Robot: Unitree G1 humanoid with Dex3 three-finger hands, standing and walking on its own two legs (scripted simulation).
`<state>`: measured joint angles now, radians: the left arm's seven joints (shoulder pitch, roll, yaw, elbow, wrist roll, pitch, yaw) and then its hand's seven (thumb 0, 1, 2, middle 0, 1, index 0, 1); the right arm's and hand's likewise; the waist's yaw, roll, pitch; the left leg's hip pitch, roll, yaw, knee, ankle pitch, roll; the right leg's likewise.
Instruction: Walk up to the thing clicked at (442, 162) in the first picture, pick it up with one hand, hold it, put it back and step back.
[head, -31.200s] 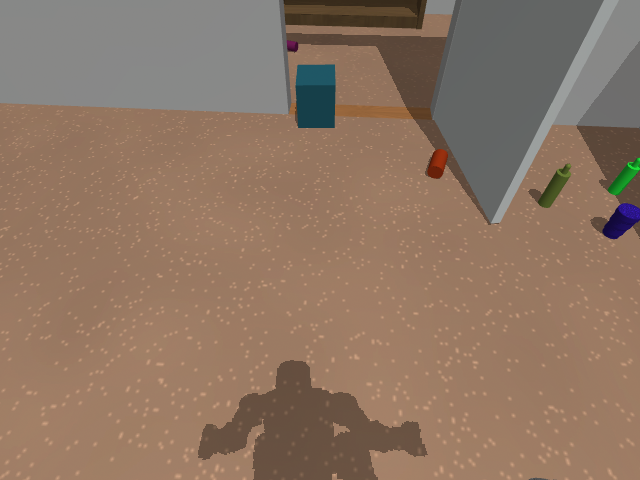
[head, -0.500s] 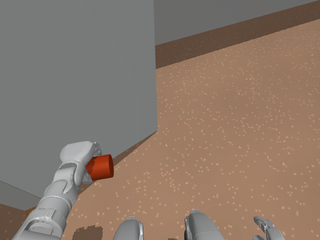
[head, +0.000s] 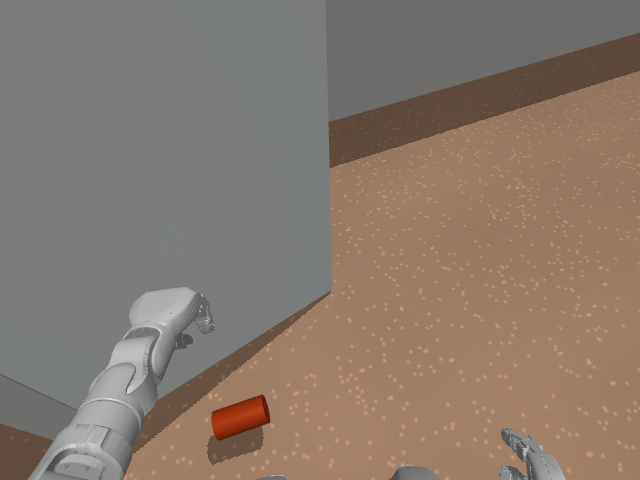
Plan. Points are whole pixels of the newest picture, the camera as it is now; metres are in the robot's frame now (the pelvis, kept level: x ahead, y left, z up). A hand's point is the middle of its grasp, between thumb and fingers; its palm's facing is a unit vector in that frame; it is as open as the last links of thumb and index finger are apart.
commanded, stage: hold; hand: left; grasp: from above
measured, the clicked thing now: (241, 417) +0.33 +0.24 -0.61
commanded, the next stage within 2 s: go down in 0.28 s
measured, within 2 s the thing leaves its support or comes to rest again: neither
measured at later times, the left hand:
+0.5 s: hand (180, 339) +0.30 +0.20 -0.02, palm faces -0.44 -0.05 -0.90, open 4.6 cm
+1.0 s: hand (180, 330) +0.37 +0.26 -0.14, palm faces -0.38 +0.03 -0.93, open 11.0 cm
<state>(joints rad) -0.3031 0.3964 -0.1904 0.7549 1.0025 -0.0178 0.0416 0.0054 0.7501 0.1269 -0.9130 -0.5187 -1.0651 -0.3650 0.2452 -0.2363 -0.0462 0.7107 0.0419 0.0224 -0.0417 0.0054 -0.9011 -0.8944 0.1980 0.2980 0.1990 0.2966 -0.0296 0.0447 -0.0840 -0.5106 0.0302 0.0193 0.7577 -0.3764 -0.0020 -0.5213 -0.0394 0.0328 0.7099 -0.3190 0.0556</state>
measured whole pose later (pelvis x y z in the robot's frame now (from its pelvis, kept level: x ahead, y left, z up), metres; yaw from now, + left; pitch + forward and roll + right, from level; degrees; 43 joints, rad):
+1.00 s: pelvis -0.06 -0.01 -0.08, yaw +0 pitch +21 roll -2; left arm -0.73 0.54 -0.07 1.15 1.12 -0.11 0.21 0.00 -0.08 0.70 -0.45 -0.76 -0.47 -0.74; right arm 0.26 -0.26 -0.06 0.74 -0.01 0.05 -0.03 0.00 -0.91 -0.90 0.20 0.30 0.20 0.30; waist -0.11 0.02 -0.10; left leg -1.12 0.04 -0.03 1.23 -0.47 -0.01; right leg -1.12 -0.02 0.02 1.17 -0.41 0.05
